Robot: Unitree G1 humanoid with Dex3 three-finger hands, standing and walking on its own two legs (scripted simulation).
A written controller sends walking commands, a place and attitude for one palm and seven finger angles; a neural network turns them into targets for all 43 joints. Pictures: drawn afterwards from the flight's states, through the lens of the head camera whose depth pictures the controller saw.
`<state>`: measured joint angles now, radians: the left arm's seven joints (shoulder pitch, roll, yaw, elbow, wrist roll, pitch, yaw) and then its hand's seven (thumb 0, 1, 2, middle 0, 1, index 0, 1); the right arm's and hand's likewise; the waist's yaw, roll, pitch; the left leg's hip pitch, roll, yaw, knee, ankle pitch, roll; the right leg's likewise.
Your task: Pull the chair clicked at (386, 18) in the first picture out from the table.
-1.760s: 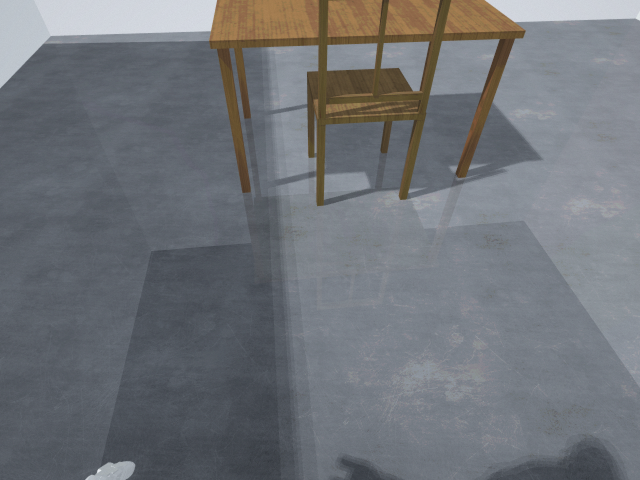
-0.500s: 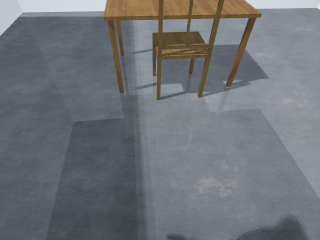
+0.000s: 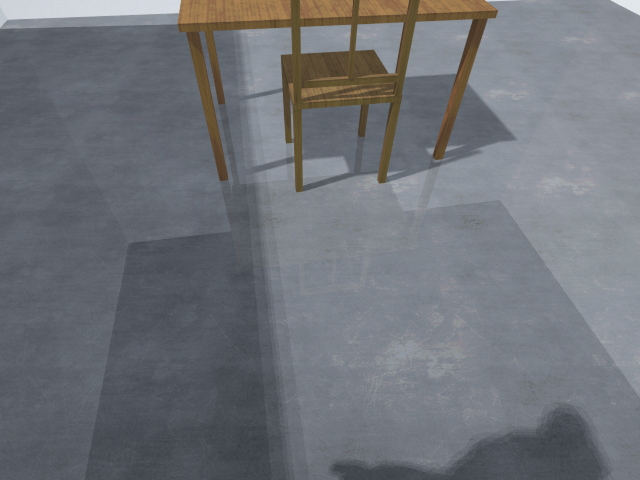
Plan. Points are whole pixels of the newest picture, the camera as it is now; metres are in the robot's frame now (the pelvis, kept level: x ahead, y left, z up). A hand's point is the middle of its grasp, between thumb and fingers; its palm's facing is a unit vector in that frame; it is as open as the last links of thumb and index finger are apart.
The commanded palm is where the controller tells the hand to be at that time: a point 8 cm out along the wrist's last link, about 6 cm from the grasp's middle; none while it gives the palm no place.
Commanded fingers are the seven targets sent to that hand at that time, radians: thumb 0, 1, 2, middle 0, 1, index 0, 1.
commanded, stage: walk to a spot facing it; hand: left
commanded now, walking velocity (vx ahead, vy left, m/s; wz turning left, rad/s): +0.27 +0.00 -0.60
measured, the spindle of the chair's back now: (353, 32) +1.50 -0.01 -0.06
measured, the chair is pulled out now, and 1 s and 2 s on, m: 0.00 0.00 0.00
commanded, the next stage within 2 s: none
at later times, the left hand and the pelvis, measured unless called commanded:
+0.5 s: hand out of the picture +0.07 +0.16 -0.16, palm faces -0.17 -0.97 -0.18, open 7.4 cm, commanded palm none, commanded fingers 0.00 0.90 0.90 -0.20 -0.30 -0.20 -0.30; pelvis +0.10 -0.03 +0.01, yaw -15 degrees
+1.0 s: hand (285, 279) +0.50 +0.11 -0.16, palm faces -0.51 -0.84 -0.18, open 7.3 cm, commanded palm none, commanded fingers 0.00 0.90 0.90 -0.20 -0.30 -0.20 -0.30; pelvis +0.30 -0.01 +0.00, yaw -32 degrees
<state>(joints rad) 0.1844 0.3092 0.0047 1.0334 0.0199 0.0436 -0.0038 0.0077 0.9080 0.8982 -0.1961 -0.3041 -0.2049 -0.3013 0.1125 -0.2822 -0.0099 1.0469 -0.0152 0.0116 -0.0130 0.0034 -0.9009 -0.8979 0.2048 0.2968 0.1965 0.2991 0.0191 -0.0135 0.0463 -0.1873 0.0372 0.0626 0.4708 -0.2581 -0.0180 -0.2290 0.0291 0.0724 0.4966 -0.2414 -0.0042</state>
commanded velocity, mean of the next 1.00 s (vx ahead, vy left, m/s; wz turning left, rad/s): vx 0.33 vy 0.00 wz -0.49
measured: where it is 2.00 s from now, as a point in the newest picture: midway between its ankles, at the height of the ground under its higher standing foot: (415, 351)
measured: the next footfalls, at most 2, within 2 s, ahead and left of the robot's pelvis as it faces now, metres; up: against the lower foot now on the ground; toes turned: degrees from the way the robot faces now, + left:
left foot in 0.64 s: +0.31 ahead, +0.06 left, +0.00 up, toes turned -14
right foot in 1.24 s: +0.45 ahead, -0.24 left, +0.00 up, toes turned -45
